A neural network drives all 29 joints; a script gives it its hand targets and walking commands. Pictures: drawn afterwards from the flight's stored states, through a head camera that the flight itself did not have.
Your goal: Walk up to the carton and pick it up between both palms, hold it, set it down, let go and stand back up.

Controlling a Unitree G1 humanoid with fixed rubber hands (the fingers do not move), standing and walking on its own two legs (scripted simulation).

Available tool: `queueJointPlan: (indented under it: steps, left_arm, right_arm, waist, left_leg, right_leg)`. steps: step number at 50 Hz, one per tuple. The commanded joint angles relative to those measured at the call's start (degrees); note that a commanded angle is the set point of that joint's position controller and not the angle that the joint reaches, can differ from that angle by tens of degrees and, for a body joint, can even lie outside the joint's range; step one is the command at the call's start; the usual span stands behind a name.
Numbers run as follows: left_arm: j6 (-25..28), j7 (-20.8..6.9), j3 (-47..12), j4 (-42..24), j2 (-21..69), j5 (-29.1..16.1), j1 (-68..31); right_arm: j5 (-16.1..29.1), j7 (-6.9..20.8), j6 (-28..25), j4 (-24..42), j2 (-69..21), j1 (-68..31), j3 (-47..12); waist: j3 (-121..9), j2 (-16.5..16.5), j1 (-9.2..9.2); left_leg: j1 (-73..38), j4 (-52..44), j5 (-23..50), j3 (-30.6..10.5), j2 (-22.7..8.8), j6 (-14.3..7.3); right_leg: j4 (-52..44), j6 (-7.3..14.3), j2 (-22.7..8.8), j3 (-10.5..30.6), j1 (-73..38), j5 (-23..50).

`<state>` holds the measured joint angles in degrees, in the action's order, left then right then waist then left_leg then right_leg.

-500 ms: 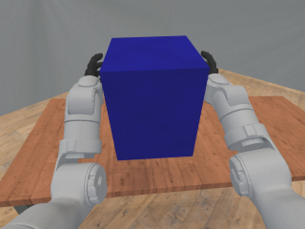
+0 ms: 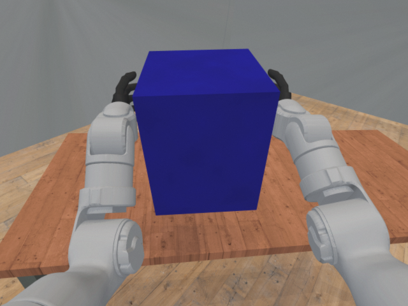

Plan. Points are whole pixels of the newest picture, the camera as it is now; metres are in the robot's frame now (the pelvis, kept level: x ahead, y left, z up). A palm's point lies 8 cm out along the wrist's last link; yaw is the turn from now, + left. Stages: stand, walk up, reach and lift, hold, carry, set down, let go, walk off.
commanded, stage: hold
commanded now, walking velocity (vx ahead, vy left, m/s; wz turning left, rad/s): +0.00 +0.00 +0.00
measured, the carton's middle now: (202, 130) +0.37 +0.00 +0.24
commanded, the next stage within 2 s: none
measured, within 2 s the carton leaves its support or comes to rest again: neither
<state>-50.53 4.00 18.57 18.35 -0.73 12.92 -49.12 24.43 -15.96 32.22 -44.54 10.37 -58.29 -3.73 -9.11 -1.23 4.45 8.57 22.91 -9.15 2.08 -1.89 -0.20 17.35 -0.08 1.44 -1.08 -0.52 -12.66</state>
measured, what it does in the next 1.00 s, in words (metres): stands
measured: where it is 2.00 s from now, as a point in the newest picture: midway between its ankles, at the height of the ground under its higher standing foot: outside the picture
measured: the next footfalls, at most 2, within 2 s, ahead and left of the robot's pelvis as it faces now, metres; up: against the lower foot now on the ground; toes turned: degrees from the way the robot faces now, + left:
none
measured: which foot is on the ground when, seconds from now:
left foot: down 0.00-1.00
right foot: down 0.00-1.00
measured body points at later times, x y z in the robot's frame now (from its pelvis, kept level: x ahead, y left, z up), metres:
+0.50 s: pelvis +0.00 +0.00 +0.00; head -0.10 +0.03 +0.44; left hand +0.37 +0.15 +0.28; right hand +0.38 -0.14 +0.29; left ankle +0.04 +0.11 -0.75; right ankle -0.03 -0.12 -0.75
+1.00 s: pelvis +0.00 +0.00 +0.00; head -0.10 +0.03 +0.44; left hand +0.38 +0.15 +0.28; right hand +0.38 -0.14 +0.29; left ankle +0.04 +0.11 -0.75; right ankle -0.03 -0.12 -0.75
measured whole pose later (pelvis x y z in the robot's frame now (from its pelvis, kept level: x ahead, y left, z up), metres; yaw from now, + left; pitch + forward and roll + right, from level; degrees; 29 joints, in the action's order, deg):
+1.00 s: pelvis +0.00 +0.00 +0.00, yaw +0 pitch -5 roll -1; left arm -50.0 4.8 18.1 18.7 -0.9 12.5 -49.8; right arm 24.8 -15.7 32.0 -44.8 10.6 -58.3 -3.9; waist -9.4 -1.1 4.3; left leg 9.4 23.2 -9.2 2.2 -1.9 -0.3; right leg 17.2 -0.2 1.5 -0.8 0.2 -12.4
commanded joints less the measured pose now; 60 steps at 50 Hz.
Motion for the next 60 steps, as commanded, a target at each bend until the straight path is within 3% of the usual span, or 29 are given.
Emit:
queueJointPlan:
  steps: [1,5,6,12,18,21,23,26,27,29,32,35,37,38,40,43,52,56,59,60]
  left_arm:
    - [5.37,-7.99,-25.71,-8.23,33.45,-10.44,-51.09]
    - [4.92,-8.48,-24.07,-4.29,33.15,-9.16,-50.64]
    - [5.13,-8.55,-24.76,-5.13,33.72,-9.96,-50.79]
    - [5.86,-7.75,-25.74,-6.22,34.55,-10.47,-52.09]
    - [5.71,-8.09,-24.19,-6.30,33.07,-9.92,-51.54]
    - [5.62,-7.95,-24.95,-7.17,33.37,-10.40,-50.62]
    - [5.49,-7.92,-25.78,-6.74,34.78,-10.51,-50.79]
    - [5.84,-7.75,-25.33,-7.47,33.85,-10.60,-51.75]
    - [5.81,-7.69,-26.58,-7.19,35.02,-10.94,-51.71]
    - [5.95,-7.47,-27.32,-8.71,34.90,-11.46,-52.11]
    - [5.82,-7.12,-26.50,-8.69,34.54,-10.69,-51.74]
    - [5.02,-7.50,-24.17,-3.96,34.10,-9.48,-49.46]
    - [5.39,-7.61,-24.51,-5.38,33.77,-9.67,-50.65]
    - [5.33,-7.63,-25.05,-5.98,33.88,-9.90,-49.98]
    - [5.76,-7.24,-26.27,-7.43,34.94,-10.77,-52.58]
    - [5.70,-7.28,-25.98,-8.07,34.23,-10.76,-50.91]
    - [4.83,-7.84,-25.90,-6.82,34.09,-10.30,-49.42]
    - [5.06,-7.88,-25.15,-6.56,33.60,-10.09,-49.89]
    - [5.33,-7.55,-26.87,-9.08,35.22,-10.86,-51.26]
    - [5.23,-7.38,-26.59,-8.82,34.60,-11.01,-49.79]
  right_arm:
    - [7.79,6.30,-0.22,18.84,-42.87,-48.98,-13.04]
    - [6.54,6.61,-0.11,16.60,-42.36,-49.70,-11.22]
    - [6.95,6.68,-0.76,19.64,-42.77,-51.70,-11.63]
    - [7.11,6.70,-0.72,17.89,-43.08,-50.96,-11.64]
    - [7.43,6.79,-0.16,15.43,-42.66,-48.89,-12.04]
    - [8.15,6.58,-0.57,18.25,-43.28,-49.76,-13.04]
    - [8.13,6.34,-0.82,19.34,-42.36,-51.14,-12.24]
    - [7.37,6.58,-0.54,17.98,-43.44,-49.48,-12.16]
    - [7.30,6.65,-0.69,18.47,-42.71,-50.11,-11.85]
    - [8.01,6.67,-1.09,21.00,-43.15,-51.63,-12.58]
    - [8.27,6.78,-0.72,19.70,-43.20,-50.63,-12.68]
    - [7.43,7.00,-0.10,16.81,-41.99,-49.69,-11.73]
    - [6.75,7.01,-0.24,16.42,-42.76,-49.71,-11.45]
    - [7.54,6.94,-0.62,18.85,-42.73,-50.87,-12.16]
    - [7.60,7.10,-0.72,17.40,-42.45,-50.84,-11.67]
    - [8.19,6.91,-0.76,19.41,-43.57,-50.39,-13.13]
    - [8.03,6.33,-0.20,19.07,-41.63,-49.56,-12.26]
    - [8.11,6.39,-0.33,19.69,-42.70,-50.81,-12.45]
    - [8.69,6.53,-0.63,20.55,-42.66,-50.68,-12.81]
    - [9.34,6.41,-0.71,22.00,-43.29,-50.86,-13.73]
  waist:
    - [-17.57,3.36,0.41]
    - [-13.66,2.89,0.08]
    - [-15.91,2.12,-0.24]
    - [-18.06,4.09,0.21]
    - [-16.63,3.03,0.10]
    - [-18.18,3.12,-0.23]
    - [-17.65,3.32,0.59]
    - [-17.00,2.93,0.39]
    - [-17.18,3.39,1.32]
    - [-19.28,3.64,0.65]
    - [-18.15,3.95,0.03]
    - [-14.55,3.27,-0.23]
    - [-16.03,2.48,0.05]
    - [-17.31,3.09,-0.24]
    - [-17.96,4.29,0.55]
    - [-19.79,2.97,-0.33]
    - [-16.58,3.42,1.03]
    - [-16.24,2.62,0.09]
    - [-18.67,4.50,0.75]
    - [-19.17,3.97,-0.19]
  left_leg:
    - [-15.96,-1.17,11.55,-3.23,2.07,1.73]
    - [-13.46,-2.41,6.97,-2.83,2.00,1.60]
    - [-13.86,-2.39,7.64,-2.86,2.03,1.39]
    - [-15.39,-1.43,9.71,-3.11,1.92,1.74]
    - [-15.25,-1.62,10.33,-3.06,2.09,1.59]
    - [-15.79,-0.92,12.23,-2.95,2.07,1.69]
    - [-15.81,-0.88,11.90,-3.31,2.02,1.84]
    - [-15.07,-1.47,9.53,-3.20,1.98,1.59]
    - [-15.50,-1.39,9.62,-3.36,1.79,2.01]
    - [-15.81,-0.87,11.53,-3.44,1.98,2.02]
    - [-15.73,-0.91,11.50,-3.40,1.91,2.12]
    - [-14.23,-1.93,7.75,-3.26,1.84,1.73]
    - [-14.20,-2.06,8.01,-2.97,1.92,1.60]
    - [-14.45,-1.74,9.23,-3.14,2.02,1.58]
    - [-15.48,-1.26,9.85,-3.42,1.83,2.08]
    - [-16.35,-0.61,12.42,-3.14,1.96,1.84]
    - [-16.00,-0.90,11.39,-3.25,1.85,1.98]
    - [-15.08,-1.09,10.39,-3.08,2.00,1.72]
    - [-16.84,-0.53,13.09,-3.38,1.93,2.31]
    - [-16.57,-0.01,14.52,-3.32,1.98,2.35]
  right_leg:
    - [-3.59,-5.04,2.44,1.34,8.72,13.20]
    - [-4.20,-4.68,2.08,1.47,9.69,9.01]
    - [-4.18,-4.59,2.22,1.64,9.48,9.63]
    - [-3.99,-4.92,1.93,1.90,10.05,11.10]
    - [-3.83,-4.95,2.21,1.69,9.09,11.81]
    - [-3.66,-5.01,2.16,1.87,8.13,13.96]
    - [-3.72,-4.81,2.58,1.59,8.98,13.49]
    - [-3.91,-4.74,2.32,1.53,9.25,10.97]
    - [-3.98,-4.65,2.49,1.49,9.69,10.96]
    - [-3.61,-4.70,2.56,1.48,8.81,12.68]
    - [-3.61,-4.53,2.58,1.58,9.17,12.08]
    - [-4.25,-4.51,2.47,1.58,10.03,9.30]
    - [-4.26,-4.47,2.28,1.69,9.24,9.80]
    - [-3.80,-4.64,2.38,1.71,9.02,10.87]
    - [-3.78,-4.40,2.54,1.57,9.78,10.85]
    - [-3.60,-4.77,2.57,1.63,8.46,13.44]
    - [-3.88,-4.62,2.43,1.50,9.11,12.88]
    - [-3.89,-4.81,2.39,1.95,9.03,12.04]
    - [-3.61,-4.64,2.53,1.76,8.75,13.94]
    - [-3.20,-4.86,2.55,1.78,8.26,15.22]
